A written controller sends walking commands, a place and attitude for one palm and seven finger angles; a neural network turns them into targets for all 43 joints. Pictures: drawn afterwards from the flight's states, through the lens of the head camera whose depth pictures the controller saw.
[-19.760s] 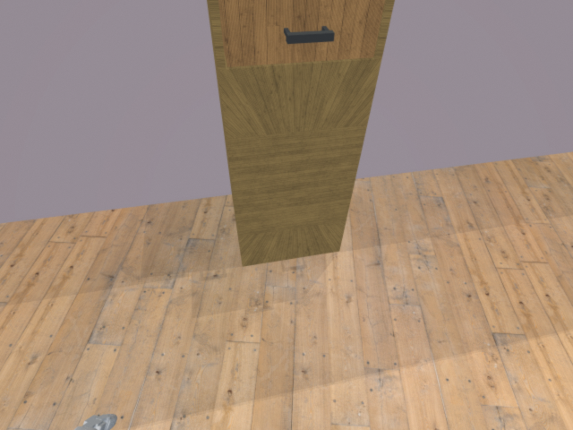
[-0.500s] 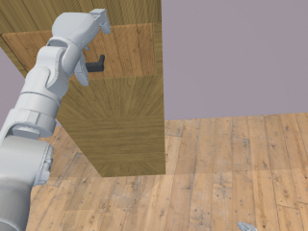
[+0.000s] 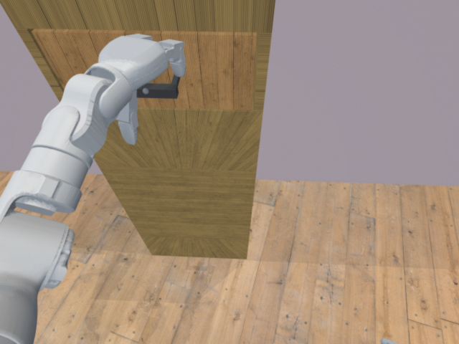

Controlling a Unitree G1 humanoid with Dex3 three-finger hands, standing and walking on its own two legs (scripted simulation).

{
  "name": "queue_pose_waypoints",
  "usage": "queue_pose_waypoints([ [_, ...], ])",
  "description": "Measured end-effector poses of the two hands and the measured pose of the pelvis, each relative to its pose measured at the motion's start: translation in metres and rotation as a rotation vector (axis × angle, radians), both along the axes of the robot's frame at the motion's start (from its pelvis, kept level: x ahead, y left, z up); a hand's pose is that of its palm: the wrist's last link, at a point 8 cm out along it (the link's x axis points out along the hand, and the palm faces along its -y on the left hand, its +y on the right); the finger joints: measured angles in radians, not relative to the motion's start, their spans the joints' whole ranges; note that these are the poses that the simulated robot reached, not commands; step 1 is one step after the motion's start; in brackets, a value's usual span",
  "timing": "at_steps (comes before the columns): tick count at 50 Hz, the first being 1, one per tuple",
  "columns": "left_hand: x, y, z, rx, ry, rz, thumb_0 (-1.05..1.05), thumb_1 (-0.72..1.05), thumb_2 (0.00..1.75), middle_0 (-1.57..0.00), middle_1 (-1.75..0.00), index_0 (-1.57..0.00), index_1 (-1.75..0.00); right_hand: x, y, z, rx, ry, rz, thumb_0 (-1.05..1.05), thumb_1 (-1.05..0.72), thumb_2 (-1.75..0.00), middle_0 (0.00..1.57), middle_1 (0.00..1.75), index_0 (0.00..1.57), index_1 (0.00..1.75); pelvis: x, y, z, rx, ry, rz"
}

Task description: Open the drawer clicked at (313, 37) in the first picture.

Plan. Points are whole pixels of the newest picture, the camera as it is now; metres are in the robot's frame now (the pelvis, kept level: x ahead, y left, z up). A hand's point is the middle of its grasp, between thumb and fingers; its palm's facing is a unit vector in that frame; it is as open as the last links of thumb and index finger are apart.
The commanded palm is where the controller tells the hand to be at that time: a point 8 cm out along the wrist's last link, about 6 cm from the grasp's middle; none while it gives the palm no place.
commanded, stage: move the hooked fingers above the handle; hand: left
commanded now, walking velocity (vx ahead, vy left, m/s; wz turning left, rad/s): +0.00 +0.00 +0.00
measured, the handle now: (149, 84) +0.52 +0.19 +0.17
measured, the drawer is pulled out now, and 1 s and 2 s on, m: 0.00 0.00 0.00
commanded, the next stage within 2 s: lower the fingers behind the handle in 0.94 s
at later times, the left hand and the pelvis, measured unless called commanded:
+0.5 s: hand (82, 79) +0.45 +0.26 +0.22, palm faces -0.03 +0.05 -1.00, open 13.8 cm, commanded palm +0.45 +0.22 +0.28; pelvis -0.01 -0.01 +0.00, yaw -2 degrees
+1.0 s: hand (157, 54) +0.49 +0.15 +0.25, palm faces +0.17 -0.02 -0.99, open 13.6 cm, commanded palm +0.46 +0.23 +0.28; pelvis -0.01 +0.00 +0.00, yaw -3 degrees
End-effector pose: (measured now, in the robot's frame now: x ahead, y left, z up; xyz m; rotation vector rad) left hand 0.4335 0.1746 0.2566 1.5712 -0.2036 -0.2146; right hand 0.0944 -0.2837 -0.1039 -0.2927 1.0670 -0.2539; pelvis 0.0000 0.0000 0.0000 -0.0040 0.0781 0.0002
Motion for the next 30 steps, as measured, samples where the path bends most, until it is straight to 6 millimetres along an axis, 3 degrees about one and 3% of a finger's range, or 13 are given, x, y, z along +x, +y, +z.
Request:
queue_pose_waypoints([
  [3, 0.015, -0.015, 0.017, -0.068, -0.118, -0.033, 0.0, -0.49, 0.3, -0.33, -1.21, -0.32, -1.2, 0.005, 0.007, -0.002, 0.026, -0.021, -0.013, 0.01, -0.9, -0.9, 0.2, 0.3, 0.2, 0.3, 0.003, 0.002, 0.0, 0.001, 0.017, -0.018],
  [9, 0.024, -0.023, 0.029, -0.047, -0.179, 0.024, 0.0, -0.49, 0.3, -0.58, -1.33, -0.32, -1.2, 0.01, 0.034, -0.019, 0.139, 0.005, -0.002, 0.01, -0.9, -0.9, 0.2, 0.3, 0.2, 0.3, 0.004, 0.003, 0.0, 0.006, 0.028, -0.048],
  [13, 0.024, -0.026, 0.031, -0.037, -0.17, 0.086, 0.0, -0.49, 0.3, -0.55, -1.3, -0.33, -1.21, 0.014, 0.049, -0.025, 0.206, -0.004, -0.009, 0.01, -0.9, -0.9, 0.2, 0.3, 0.2, 0.3, -0.001, 0.001, 0.0, 0.012, 0.017, -0.066],
  [17, 0.02, -0.008, 0.035, -0.038, -0.157, 0.22, 0.0, -0.49, 0.3, -0.46, -1.26, -0.36, -1.24, 0.017, 0.054, -0.026, 0.236, -0.032, -0.021, 0.01, -0.9, -0.9, 0.2, 0.3, 0.21, 0.3, -0.005, -0.003, 0.001, 0.017, 0.002, -0.077],
  [21, 0.011, 0.037, 0.035, -0.01, -0.105, 0.41, 0.0, -0.49, 0.3, -0.39, -1.23, -0.35, -1.23, 0.016, 0.044, -0.021, 0.22, -0.055, -0.032, 0.01, -0.9, -0.9, 0.2, 0.3, 0.21, 0.3, -0.008, -0.008, 0.001, 0.019, -0.006, -0.075],
  [25, -0.005, 0.08, 0.023, 0.044, 0.011, 0.528, 0.0, -0.49, 0.3, -0.35, -1.21, -0.33, -1.21, 0.011, 0.022, -0.013, 0.153, -0.054, -0.028, 0.01, -0.9, -0.9, 0.2, 0.3, 0.21, 0.3, -0.009, -0.013, 0.001, 0.014, -0.01, -0.045],
  [27, -0.01, 0.084, 0.011, 0.074, 0.079, 0.505, 0.0, -0.49, 0.3, -0.34, -1.21, -0.33, -1.21, 0.008, 0.01, -0.009, 0.104, -0.037, -0.013, 0.01, -0.9, -0.9, 0.2, 0.3, 0.21, 0.3, -0.01, -0.014, 0.001, 0.01, -0.013, -0.022],
  [30, -0.012, 0.062, -0.007, 0.084, 0.143, 0.347, -0.01, -0.49, 0.3, -0.33, -1.21, -0.32, -1.2, 0.004, -0.004, -0.004, 0.029, -0.011, 0.017, 0.01, -0.9, -0.9, 0.2, 0.3, 0.21, 0.3, -0.01, -0.014, 0.0, 0.006, -0.016, 0.006],
])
